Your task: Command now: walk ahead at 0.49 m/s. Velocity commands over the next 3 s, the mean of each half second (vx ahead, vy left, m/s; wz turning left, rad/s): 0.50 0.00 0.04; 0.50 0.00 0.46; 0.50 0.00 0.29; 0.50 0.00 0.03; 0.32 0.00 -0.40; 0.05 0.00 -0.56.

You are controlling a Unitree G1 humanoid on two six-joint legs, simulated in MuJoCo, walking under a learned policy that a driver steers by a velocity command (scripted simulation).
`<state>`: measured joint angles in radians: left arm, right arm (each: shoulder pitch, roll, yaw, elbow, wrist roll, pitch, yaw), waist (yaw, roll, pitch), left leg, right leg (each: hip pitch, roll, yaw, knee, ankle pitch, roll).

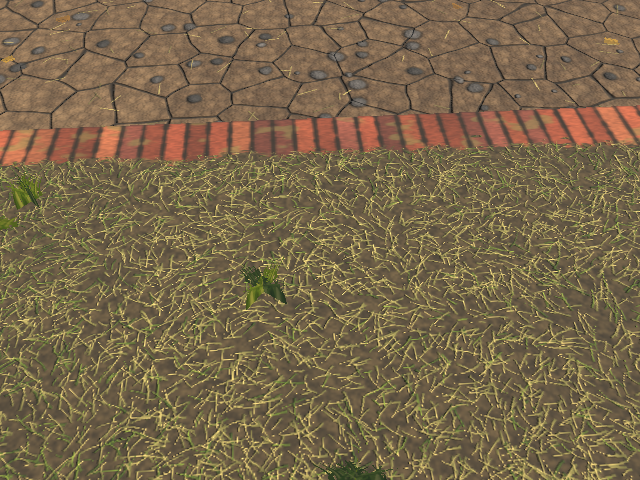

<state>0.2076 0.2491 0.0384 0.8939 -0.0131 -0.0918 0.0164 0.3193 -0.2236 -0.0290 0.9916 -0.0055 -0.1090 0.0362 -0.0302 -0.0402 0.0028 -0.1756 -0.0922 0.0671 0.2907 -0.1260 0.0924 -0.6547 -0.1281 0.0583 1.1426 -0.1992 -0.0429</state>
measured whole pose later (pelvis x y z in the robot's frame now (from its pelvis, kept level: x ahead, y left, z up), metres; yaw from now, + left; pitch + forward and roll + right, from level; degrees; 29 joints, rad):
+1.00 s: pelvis +0.54 +0.00 -0.02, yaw +19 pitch +2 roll +0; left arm 0.23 0.26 0.05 0.88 -0.02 -0.13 0.00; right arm 0.18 -0.26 -0.08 0.79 0.02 -0.06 0.04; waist 0.00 0.00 0.05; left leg -0.40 -0.10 0.03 0.55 -0.18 0.12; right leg -0.36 -0.04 0.02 1.26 -0.40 -0.02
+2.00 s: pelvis +1.05 +0.21 -0.02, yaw +26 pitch +3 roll -1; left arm 0.39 0.29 0.05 0.91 -0.02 -0.06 0.00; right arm 0.04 -0.25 -0.04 0.70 0.00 -0.10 0.03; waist 0.07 -0.01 0.02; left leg -0.48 0.00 0.04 0.56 -0.12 0.06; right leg -0.14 0.01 0.04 0.79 -0.49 -0.02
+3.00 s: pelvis +1.29 +0.34 -0.01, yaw -5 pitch +2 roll -1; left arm 0.17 0.32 0.09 0.60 -0.01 0.04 0.02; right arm 0.19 -0.28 -0.07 0.76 -0.03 -0.01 -0.02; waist -0.01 -0.04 0.01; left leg -0.31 0.00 -0.04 0.52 -0.25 0.01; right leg -0.54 0.15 0.17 0.91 -0.44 0.01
